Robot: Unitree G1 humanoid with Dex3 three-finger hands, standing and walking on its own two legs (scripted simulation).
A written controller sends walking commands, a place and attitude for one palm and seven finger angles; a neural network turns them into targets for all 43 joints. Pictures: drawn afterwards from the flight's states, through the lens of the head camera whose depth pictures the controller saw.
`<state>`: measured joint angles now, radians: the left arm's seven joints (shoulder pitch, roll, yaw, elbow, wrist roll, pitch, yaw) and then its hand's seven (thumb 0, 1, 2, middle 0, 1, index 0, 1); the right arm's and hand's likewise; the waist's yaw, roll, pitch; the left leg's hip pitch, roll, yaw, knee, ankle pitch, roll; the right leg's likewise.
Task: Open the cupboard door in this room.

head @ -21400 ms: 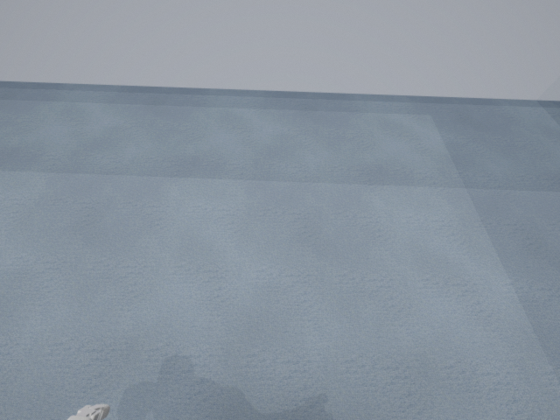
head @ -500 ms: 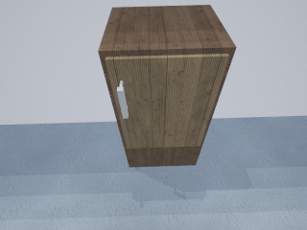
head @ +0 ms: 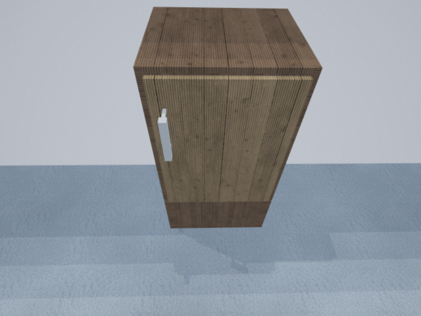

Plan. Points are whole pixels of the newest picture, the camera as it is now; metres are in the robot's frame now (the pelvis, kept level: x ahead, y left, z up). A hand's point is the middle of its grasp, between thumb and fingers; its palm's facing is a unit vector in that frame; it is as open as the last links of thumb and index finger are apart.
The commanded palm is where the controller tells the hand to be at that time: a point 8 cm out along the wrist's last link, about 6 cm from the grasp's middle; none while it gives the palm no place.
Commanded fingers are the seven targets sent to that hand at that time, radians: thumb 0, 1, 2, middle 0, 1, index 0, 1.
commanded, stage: raise the hand with hooked fingers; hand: left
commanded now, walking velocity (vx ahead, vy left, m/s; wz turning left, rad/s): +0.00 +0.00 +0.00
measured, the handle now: (166, 135) +0.59 +0.17 -0.05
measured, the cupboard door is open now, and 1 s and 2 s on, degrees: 0 0 0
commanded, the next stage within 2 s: none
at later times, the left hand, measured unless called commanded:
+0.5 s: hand (106, 308) +0.15 +0.21 -0.07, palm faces +0.12 -0.99 -0.06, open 9.4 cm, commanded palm +0.14 +0.26 -0.06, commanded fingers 0.00 0.22 0.61 -0.25 -0.74 -0.25 -0.74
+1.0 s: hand (90, 280) +0.19 +0.25 -0.06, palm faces +0.07 -1.00 -0.05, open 12.4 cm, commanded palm +0.17 +0.30 -0.05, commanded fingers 0.00 -0.36 0.36 -0.29 -1.11 -0.29 -1.11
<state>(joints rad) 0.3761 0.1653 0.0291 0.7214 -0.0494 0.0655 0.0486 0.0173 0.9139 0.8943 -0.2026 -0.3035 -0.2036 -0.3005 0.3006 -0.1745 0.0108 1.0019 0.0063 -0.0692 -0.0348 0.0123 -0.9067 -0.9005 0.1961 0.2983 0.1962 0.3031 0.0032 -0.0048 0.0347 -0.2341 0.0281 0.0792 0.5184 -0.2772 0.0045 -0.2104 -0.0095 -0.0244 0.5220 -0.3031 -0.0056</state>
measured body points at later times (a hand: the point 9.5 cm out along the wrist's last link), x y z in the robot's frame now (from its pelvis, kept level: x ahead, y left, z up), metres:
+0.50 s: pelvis -0.04 -0.02 -0.12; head +0.03 +0.01 +0.33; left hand +0.14 +0.26 -0.06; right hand +0.21 -0.22 -0.17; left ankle +0.00 +0.11 -0.74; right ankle -0.02 -0.12 -0.74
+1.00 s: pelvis -0.04 +0.01 -0.10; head +0.03 +0.04 +0.34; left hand +0.18 +0.31 -0.06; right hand +0.13 -0.24 -0.17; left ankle +0.00 +0.11 -0.74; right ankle -0.02 -0.12 -0.74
